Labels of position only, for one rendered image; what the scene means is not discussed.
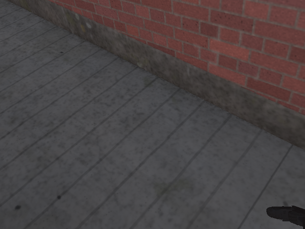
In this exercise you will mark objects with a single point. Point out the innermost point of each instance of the right robot hand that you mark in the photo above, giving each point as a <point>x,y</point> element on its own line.
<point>294,214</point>

